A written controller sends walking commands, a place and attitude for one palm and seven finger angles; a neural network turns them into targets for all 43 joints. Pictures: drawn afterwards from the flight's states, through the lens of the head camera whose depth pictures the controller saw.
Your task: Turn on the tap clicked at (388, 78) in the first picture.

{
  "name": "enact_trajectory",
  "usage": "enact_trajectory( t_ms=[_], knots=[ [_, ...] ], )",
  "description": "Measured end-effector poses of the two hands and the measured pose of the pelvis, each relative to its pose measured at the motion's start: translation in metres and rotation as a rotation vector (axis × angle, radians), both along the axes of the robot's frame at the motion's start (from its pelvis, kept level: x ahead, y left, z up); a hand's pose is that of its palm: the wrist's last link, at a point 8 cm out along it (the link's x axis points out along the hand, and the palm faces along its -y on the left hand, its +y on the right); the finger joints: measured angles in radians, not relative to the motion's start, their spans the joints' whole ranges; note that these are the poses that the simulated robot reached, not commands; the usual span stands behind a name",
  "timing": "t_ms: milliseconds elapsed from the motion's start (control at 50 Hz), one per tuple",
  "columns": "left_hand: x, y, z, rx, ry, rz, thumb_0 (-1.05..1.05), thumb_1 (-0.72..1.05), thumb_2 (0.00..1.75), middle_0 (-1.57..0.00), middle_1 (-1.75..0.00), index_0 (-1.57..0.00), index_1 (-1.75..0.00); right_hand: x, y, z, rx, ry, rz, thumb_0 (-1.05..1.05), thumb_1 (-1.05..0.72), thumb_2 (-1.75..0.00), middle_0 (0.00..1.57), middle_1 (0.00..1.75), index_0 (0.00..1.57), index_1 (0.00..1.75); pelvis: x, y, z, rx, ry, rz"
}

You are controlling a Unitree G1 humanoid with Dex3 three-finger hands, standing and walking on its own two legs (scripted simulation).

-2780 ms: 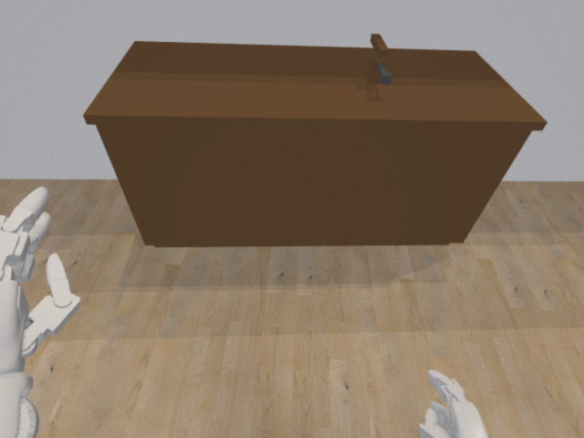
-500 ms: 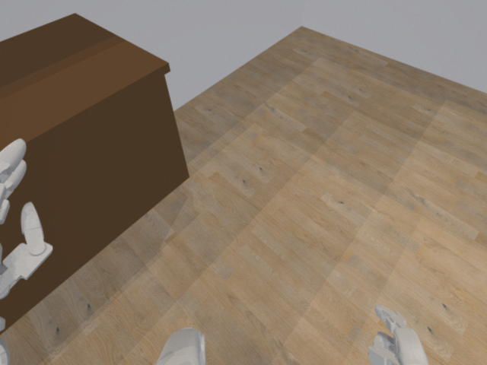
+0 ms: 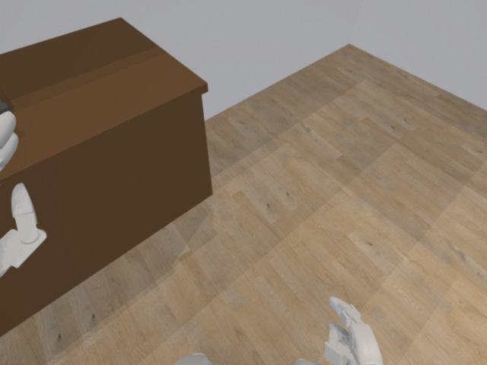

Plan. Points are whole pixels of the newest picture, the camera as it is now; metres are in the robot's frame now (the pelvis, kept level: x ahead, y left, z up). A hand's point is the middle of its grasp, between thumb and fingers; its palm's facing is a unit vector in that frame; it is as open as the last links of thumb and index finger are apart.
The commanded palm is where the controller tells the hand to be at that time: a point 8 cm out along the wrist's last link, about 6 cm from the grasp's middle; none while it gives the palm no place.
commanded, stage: turn to face it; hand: left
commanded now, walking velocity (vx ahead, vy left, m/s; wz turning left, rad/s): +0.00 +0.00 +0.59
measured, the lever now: (4, 111) +0.61 +0.60 +0.01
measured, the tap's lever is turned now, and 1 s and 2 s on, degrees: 0 0 0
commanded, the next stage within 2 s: take the last steps up to it in 0.54 s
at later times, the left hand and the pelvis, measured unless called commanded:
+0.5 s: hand out of the picture +0.14 +0.23 +0.20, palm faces +0.60 -0.70 -0.39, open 7.4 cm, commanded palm +0.08 +0.27 +0.18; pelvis -0.01 -0.04 -0.01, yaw +13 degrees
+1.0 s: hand out of the picture +0.04 +0.20 +0.19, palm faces +0.70 -0.60 -0.39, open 7.4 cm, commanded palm -0.03 +0.23 +0.18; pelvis -0.07 -0.09 +0.01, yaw +22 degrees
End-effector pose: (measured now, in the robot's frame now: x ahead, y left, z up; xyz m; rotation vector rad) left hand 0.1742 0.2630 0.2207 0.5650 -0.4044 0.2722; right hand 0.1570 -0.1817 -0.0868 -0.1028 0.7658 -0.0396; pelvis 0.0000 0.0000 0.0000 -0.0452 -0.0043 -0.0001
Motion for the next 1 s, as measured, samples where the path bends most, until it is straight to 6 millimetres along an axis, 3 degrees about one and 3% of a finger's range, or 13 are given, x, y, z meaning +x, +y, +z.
enact_trajectory(
  t_ms=[60,160,260,340,440,500,600,720,860,1000],
  knots=[
    [-0.010,-0.001,0.003,0.053,0.039,0.101,0.02,0.89,0.90,-0.21,-0.30,-0.21,-0.30,0.011,-0.011,-0.013,0.025,0.022,0.040,0.01,-0.90,-0.90,0.21,0.30,0.21,0.30,0.006,-0.015,-0.003,0.013,0.001,0.026],
    [-0.021,-0.004,-0.020,-0.041,0.130,0.266,0.02,0.89,0.90,-0.21,-0.30,-0.21,-0.30,0.025,-0.047,-0.026,-0.001,0.055,0.070,0.01,-0.91,-0.90,0.21,0.30,0.21,0.30,0.011,-0.035,-0.003,0.043,-0.016,0.093],
    [-0.030,-0.013,-0.046,-0.144,0.209,0.327,0.02,0.89,0.90,-0.21,-0.30,-0.21,-0.30,0.039,-0.083,-0.009,-0.108,0.045,0.075,0.02,-0.91,-0.90,0.20,0.30,0.20,0.30,0.010,-0.048,0.006,0.093,-0.011,0.152],
    [-0.040,-0.023,-0.039,-0.143,0.164,0.299,0.02,0.89,0.90,-0.21,-0.30,-0.22,-0.30,0.051,-0.097,0.011,-0.189,-0.002,0.089,0.02,-0.91,-0.90,0.20,0.30,0.20,0.30,0.004,-0.054,0.008,0.100,0.004,0.190],
    [-0.066,-0.017,-0.012,-0.073,0.014,0.275,0.02,0.88,0.90,-0.22,-0.30,-0.22,-0.31,0.062,-0.089,0.029,-0.242,-0.077,0.126,0.01,-0.91,-0.90,0.20,0.30,0.20,0.30,-0.006,-0.050,0.002,0.075,0.021,0.221],
    [-0.085,-0.003,-0.010,-0.060,-0.055,0.290,0.02,0.89,0.90,-0.22,-0.30,-0.22,-0.31,0.061,-0.073,0.030,-0.233,-0.115,0.136,0.01,-0.91,-0.90,0.20,0.30,0.20,0.30,-0.014,-0.042,-0.006,0.065,0.012,0.233],
    [-0.114,0.015,-0.025,-0.113,-0.016,0.367,0.02,0.89,0.90,-0.21,-0.30,-0.21,-0.30,0.038,-0.035,0.031,-0.130,-0.105,0.216,0.01,-0.91,-0.90,0.20,0.30,0.20,0.30,-0.027,-0.046,0.002,0.031,-0.012,0.282],
    [-0.153,-0.009,-0.031,-0.172,0.016,0.410,0.02,0.89,0.90,-0.21,-0.30,-0.21,-0.30,0.007,-0.012,0.017,-0.036,-0.063,0.340,0.01,-0.91,-0.90,0.20,0.30,0.21,0.30,-0.046,-0.062,0.004,0.017,-0.024,0.324],
    [-0.182,-0.038,-0.022,-0.102,-0.002,0.475,0.02,0.89,0.90,-0.21,-0.30,-0.21,-0.30,-0.008,-0.033,-0.012,-0.023,0.000,0.394,0.01,-0.90,-0.90,0.21,0.30,0.21,0.30,-0.065,-0.090,-0.005,0.043,-0.035,0.364],
    [-0.190,-0.039,-0.022,-0.130,0.035,0.490,0.02,0.89,0.90,-0.21,-0.30,-0.21,-0.30,-0.013,-0.079,0.003,-0.124,0.030,0.322,0.02,-0.91,-0.90,0.21,0.30,0.21,0.30,-0.070,-0.093,0.011,0.076,-0.001,0.384]
  ],
)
